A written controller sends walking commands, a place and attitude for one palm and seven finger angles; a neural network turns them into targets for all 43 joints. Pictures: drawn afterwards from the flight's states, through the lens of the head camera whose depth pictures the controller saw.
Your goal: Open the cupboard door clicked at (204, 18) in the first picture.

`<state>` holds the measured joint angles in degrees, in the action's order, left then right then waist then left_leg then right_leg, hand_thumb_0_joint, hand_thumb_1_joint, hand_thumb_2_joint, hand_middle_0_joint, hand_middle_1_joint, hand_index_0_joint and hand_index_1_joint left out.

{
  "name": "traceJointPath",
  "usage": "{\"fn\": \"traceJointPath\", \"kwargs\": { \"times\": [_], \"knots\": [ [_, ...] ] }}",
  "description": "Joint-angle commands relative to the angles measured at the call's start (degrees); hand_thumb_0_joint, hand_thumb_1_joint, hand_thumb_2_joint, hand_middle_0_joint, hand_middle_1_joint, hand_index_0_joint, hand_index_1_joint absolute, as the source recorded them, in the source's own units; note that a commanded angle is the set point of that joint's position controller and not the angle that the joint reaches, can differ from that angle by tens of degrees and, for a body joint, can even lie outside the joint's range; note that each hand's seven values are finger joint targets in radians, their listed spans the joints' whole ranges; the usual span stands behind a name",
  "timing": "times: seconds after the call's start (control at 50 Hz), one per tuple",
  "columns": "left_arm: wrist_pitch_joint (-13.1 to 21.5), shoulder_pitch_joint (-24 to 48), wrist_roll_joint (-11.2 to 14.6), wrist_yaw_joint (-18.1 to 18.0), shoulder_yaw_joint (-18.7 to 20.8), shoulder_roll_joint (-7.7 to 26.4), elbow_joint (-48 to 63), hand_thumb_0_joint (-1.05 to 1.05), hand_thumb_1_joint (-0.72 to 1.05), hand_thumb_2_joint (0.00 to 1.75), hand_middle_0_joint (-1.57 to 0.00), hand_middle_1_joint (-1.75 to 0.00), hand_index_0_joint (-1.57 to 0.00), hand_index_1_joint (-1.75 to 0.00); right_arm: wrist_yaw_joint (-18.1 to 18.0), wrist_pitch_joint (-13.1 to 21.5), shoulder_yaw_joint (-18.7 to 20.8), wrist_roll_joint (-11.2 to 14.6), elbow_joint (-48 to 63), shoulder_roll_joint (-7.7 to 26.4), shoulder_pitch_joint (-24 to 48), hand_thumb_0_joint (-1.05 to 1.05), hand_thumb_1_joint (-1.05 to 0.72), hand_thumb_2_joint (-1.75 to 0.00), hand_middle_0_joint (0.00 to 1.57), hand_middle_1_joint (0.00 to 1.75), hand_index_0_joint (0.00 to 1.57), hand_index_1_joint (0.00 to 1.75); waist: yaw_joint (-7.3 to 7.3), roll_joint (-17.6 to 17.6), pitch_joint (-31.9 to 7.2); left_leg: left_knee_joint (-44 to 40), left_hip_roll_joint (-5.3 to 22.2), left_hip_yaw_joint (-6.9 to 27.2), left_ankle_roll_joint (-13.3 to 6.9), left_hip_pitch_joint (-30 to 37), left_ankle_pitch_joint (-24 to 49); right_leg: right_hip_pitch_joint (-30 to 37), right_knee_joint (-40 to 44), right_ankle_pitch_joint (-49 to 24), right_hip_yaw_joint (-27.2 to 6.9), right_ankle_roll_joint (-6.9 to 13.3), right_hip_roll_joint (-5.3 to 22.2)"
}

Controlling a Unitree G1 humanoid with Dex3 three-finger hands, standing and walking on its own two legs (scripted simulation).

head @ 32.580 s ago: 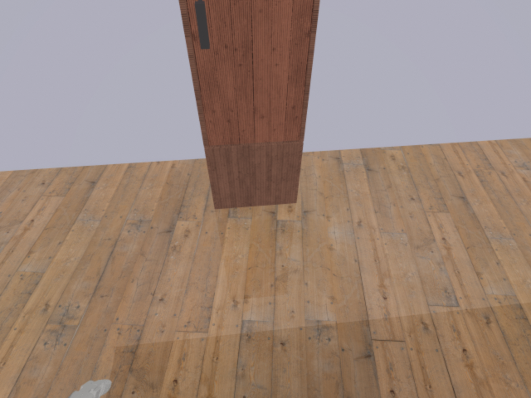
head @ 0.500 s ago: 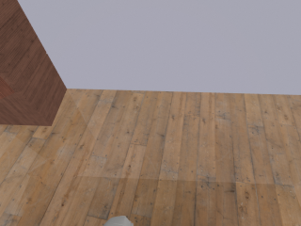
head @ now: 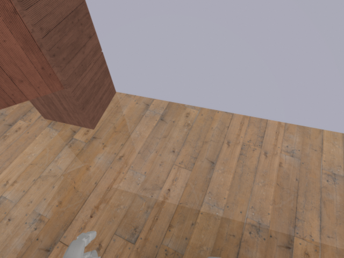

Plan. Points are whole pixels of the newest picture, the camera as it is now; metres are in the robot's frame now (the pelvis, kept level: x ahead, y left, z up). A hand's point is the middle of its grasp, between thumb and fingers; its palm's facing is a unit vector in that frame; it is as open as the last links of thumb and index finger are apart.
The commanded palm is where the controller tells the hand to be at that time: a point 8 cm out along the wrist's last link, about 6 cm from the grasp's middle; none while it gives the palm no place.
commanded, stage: turn to face it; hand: left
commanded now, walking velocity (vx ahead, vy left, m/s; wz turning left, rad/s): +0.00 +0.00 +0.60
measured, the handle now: out of the picture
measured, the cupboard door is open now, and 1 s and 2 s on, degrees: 42 42 42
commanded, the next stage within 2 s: take the last steps up to it in 0.68 s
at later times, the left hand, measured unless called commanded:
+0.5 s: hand out of the picture -0.04 +0.21 -0.18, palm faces +0.36 -0.90 -0.24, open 7.3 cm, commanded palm none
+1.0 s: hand out of the picture +0.01 +0.20 -0.16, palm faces +0.46 -0.86 -0.23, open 7.4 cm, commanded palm none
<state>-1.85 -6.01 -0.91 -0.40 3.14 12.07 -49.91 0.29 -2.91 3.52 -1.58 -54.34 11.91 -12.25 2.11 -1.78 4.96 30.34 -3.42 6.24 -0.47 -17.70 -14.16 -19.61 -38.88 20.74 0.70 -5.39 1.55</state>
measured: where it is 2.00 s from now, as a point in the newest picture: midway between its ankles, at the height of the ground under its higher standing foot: (127, 243)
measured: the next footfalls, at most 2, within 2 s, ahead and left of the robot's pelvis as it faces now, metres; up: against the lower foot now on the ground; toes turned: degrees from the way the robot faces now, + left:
right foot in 0.02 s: +0.04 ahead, -0.12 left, +0.00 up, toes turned +0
left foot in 0.48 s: +0.01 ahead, +0.12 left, +0.00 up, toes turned +24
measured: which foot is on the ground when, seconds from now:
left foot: down 0.00-0.02, up 0.04-0.46, down 0.48-0.94, up 0.96-1.00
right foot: up 0.00-0.00, down 0.02-0.48, up 0.50-0.92, down 0.94-1.00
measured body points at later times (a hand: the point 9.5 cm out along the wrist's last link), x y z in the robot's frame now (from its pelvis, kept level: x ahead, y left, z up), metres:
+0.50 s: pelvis +0.01 +0.01 -0.01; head +0.06 +0.04 +0.44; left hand -0.06 +0.26 -0.16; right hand +0.21 -0.20 -0.15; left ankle -0.02 +0.10 -0.74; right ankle +0.00 -0.12 -0.73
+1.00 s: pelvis +0.03 +0.00 +0.00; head +0.07 -0.01 +0.45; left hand -0.01 +0.24 -0.14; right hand +0.16 -0.21 -0.17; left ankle -0.03 +0.10 -0.70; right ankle +0.05 -0.10 -0.73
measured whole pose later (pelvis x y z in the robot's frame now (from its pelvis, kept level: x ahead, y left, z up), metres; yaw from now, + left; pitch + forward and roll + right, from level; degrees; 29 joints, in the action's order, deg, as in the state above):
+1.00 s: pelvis +0.03 +0.00 +0.00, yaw +27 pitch +0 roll +1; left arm 1.0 -12.1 -1.9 0.2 2.3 7.9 -55.2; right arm 0.4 -3.0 3.5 -1.6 -59.1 12.7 -14.4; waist 0.4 -3.1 3.1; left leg 49.4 -2.4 0.9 -0.5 -22.0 -25.7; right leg -11.5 -32.2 21.2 6.1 0.5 2.6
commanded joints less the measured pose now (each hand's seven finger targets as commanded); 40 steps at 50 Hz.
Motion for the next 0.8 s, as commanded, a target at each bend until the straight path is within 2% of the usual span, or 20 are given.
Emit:
{"fn": "traceJointPath", "kwargs": {
  "times": [0.0,0.02,0.04,0.06,0.08,0.12,0.16,0.24,0.34,0.4,0.42,0.44,0.46,0.48,0.5,0.52,0.54,0.58,0.62,0.78],
  "knots": [
    [2.7,-10.4,-0.8,-1.8,3.6,13.6,2.2,0.00,0.90,0.90,-0.20,-0.30,-0.20,-0.30,-0.3,1.6,2.9,1.6,6.0,5.6,1.9,0.00,-0.90,-0.90,0.20,0.30,0.20,0.30,-5.22,17.1,-11.8,14.1,-0.2,0.6,1.5,-16.1,-9.5,26.6,22.6,-15.3,-17.8,6.9,19.0],
    [2.4,-9.8,-0.7,-1.9,3.3,14.4,2.4,0.00,0.90,0.90,-0.20,-0.30,-0.20,-0.30,-0.3,1.2,3.2,0.9,6.2,7.2,2.6,0.00,-0.90,-0.90,0.20,0.30,0.20,0.30,-5.09,18.5,-8.8,28.7,-0.7,-2.7,2.6,-16.6,-22.5,18.0,23.2,-19.9,-22.1,12.9,28.1],
    [2.3,-6.8,-0.3,-1.9,2.3,11.4,3.1,0.00,0.90,0.90,-0.20,-0.30,-0.20,-0.30,0.1,0.6,3.2,0.4,5.2,7.5,2.5,0.00,-0.90,-0.90,0.20,0.30,0.20,0.30,-3.35,12.0,-5.6,36.5,1.6,-0.5,2.4,-16.3,-18.3,13.0,22.6,-18.5,-16.3,13.6,24.6],
    [2.8,-3.7,-0.2,-2.0,1.9,8.5,3.4,0.00,0.90,0.90,-0.20,-0.30,-0.20,-0.30,0.3,0.0,3.3,0.3,3.3,7.2,1.1,0.00,-0.90,-0.90,0.20,0.30,0.20,0.30,-1.33,16.0,-4.3,39.7,3.1,-0.5,3.1,-17.0,-15.1,11.5,22.7,-20.1,-13.5,12.0,21.3],
    [2.7,-2.4,0.2,-1.7,1.4,7.7,3.7,0.00,0.90,0.90,-0.20,-0.30,-0.20,-0.30,0.6,-0.5,3.4,0.3,2.4,6.9,0.6,0.00,-0.90,-0.90,0.20,0.30,0.20,0.30,-0.46,13.3,-3.5,42.1,3.7,-2.0,3.8,-16.3,-10.9,10.7,21.6,-22.3,-8.2,10.4,17.9],
    [3.0,-2.5,0.2,-1.7,1.1,6.3,3.8,0.00,0.90,0.90,-0.20,-0.30,-0.20,-0.30,1.0,-0.7,2.7,0.5,1.8,5.4,-0.2,0.00,-0.90,-0.90,0.20,0.30,0.20,0.30,0.19,12.5,-4.3,41.4,4.4,-3.8,4.6,-16.1,-6.9,12.7,20.0,-30.0,-0.3,8.6,15.5],
    [3.2,-5.2,0.2,-1.7,1.2,6.6,3.2,0.00,0.90,0.90,-0.20,-0.30,-0.20,-0.30,1.1,-0.9,2.5,0.6,1.7,5.1,1.2,0.00,-0.90,-0.90,0.20,0.30,0.20,0.30,-0.80,12.6,-5.3,39.0,4.6,-5.0,4.9,-16.1,-6.2,15.1,19.4,-32.9,1.9,8.4,15.7],
    [3.3,-9.9,-0.2,-1.8,1.9,7.9,1.3,0.00,0.90,0.90,-0.20,-0.30,-0.20,-0.30,1.1,-0.8,1.7,0.6,2.7,4.2,5.7,0.00,-0.90,-0.90,0.20,0.30,0.20,0.30,-3.24,10.4,-5.2,30.0,5.4,-7.3,5.2,-15.7,-9.7,19.2,18.2,-36.3,2.8,10.4,18.7],
    [2.9,-12.9,-0.9,-1.5,2.8,10.1,-0.6,0.00,0.90,0.90,-0.20,-0.30,-0.20,-0.30,1.2,0.1,0.7,0.9,3.4,2.7,8.6,0.00,-0.90,-0.90,0.20,0.30,0.20,0.30,-5.04,13.6,-5.7,14.9,4.2,-11.7,3.6,-9.0,-12.4,19.9,13.9,-43.6,5.2,11.0,19.9],
    [2.8,-11.7,-0.9,-1.2,2.9,10.6,-1.3,0.00,0.90,0.90,-0.20,-0.30,-0.20,-0.30,1.0,0.9,0.7,1.0,3.0,3.3,5.5,0.00,-0.90,-0.90,0.20,0.30,0.20,0.30,-2.95,14.9,-7.0,4.0,2.8,-13.3,2.3,-0.3,-6.5,16.3,9.3,-41.8,7.3,8.9,19.0],
    [2.8,-10.4,-0.3,-1.1,3.0,10.8,-1.2,0.00,0.90,0.90,-0.20,-0.30,-0.20,-0.30,0.9,1.2,0.9,0.8,2.3,4.9,2.5,0.00,-0.90,-0.90,0.20,0.30,0.20,0.30,-0.70,12.7,-8.2,-2.9,2.7,-13.4,1.6,6.3,0.0,13.0,4.9,-39.1,9.3,7.1,18.1],
    [2.6,-9.8,0.2,-0.7,2.7,9.4,-0.4,0.00,0.90,0.90,-0.20,-0.30,-0.20,-0.30,0.7,1.9,1.8,0.5,1.3,8.5,-1.1,0.00,-0.90,-0.90,0.20,0.30,0.20,0.30,1.43,4.2,-11.6,-6.7,7.9,-8.7,-0.4,16.7,13.0,5.9,-4.0,-30.0,11.8,4.2,15.4],
    [2.3,-8.7,0.7,-0.3,1.5,5.0,1.5,0.00,0.90,0.90,-0.20,-0.30,-0.20,-0.30,0.2,2.3,3.4,0.0,0.9,15.0,-4.5,0.00,-0.90,-0.90,0.20,0.30,0.20,0.30,3.28,-14.4,-13.4,-7.9,24.2,13.5,-8.8,24.9,36.6,-10.5,-17.2,10.1,11.7,0.3,6.7],
    [1.2,-5.7,0.3,-1.0,0.9,4.8,2.5,0.00,0.90,0.90,-0.20,-0.30,-0.20,-0.30,-0.6,1.5,3.3,0.5,0.2,16.5,-6.1,0.00,-0.90,-0.90,0.20,0.30,0.20,0.30,3.64,-11.3,-14.3,-7.2,28.0,13.1,-13.5,21.2,45.7,-10.3,-22.6,18.7,3.5,1.2,6.1],
    [0.7,-4.4,0.1,-1.1,1.0,5.1,2.6,0.00,0.90,0.90,-0.20,-0.30,-0.20,-0.30,-1.0,1.6,2.7,0.4,0.9,14.8,-4.4,0.00,-0.90,-0.90,0.20,0.30,0.20,0.30,2.68,-6.5,-10.6,-7.8,27.0,8.9,-13.6,17.4,41.6,-10.2,-24.8,15.9,2.1,1.6,6.9],
    [0.4,-4.1,-0.1,-1.2,1.1,4.4,1.0,0.00,0.90,0.90,-0.20,-0.30,-0.20,-0.30,-1.6,2.1,2.1,0.2,1.3,12.7,-1.9,0.00,-0.90,-0.90,0.20,0.30,0.20,0.30,1.70,-10.6,-9.2,-8.6,23.3,8.1,-11.9,14.6,40.4,-10.2,-25.2,12.8,0.5,1.1,6.7],
    [0.2,-5.5,-0.1,-1.0,1.4,5.1,-0.6,0.00,0.90,0.90,-0.20,-0.30,-0.20,-0.30,-2.0,2.2,1.7,0.2,1.8,11.2,0.8,0.00,-0.90,-0.90,0.20,0.30,0.20,0.30,0.36,-10.6,-7.9,-9.0,21.1,5.8,-10.9,12.9,37.3,-10.1,-26.4,9.3,-0.6,1.0,6.4],
    [-0.2,-7.7,-0.2,-0.5,1.5,5.1,-2.2,0.00,0.90,0.90,-0.20,-0.30,-0.20,-0.30,-2.1,2.4,0.9,0.4,2.4,9.9,2.6,0.00,-0.90,-0.90,0.20,0.30,0.20,0.30,-1.32,-6.6,-5.7,-10.2,18.5,2.3,-9.7,10.6,33.8,-9.4,-27.4,4.5,-0.6,0.9,5.3],
    [-0.1,-9.2,-0.2,-0.4,1.4,4.5,-3.1,0.00,0.90,0.90,-0.20,-0.30,-0.20,-0.30,-2.1,2.8,0.7,0.4,2.3,9.5,2.4,0.00,-0.90,-0.90,0.20,0.30,0.20,0.30,-2.22,-3.1,-6.7,-10.7,17.7,1.2,-9.3,10.8,32.3,-8.5,-26.0,2.3,0.0,0.6,4.7],
    [0.3,-5.5,-0.1,-0.4,0.6,2.1,-1.6,0.00,0.90,0.90,-0.20,-0.30,-0.20,-0.30,-1.8,2.5,0.9,0.0,0.6,8.6,-0.4,0.00,-0.90,-0.90,0.20,0.30,0.20,0.30,-0.88,-6.5,-6.7,-10.8,16.5,4.3,-9.8,9.9,22.2,-2.6,-8.2,4.5,2.2,0.8,2.1]
  ]
}}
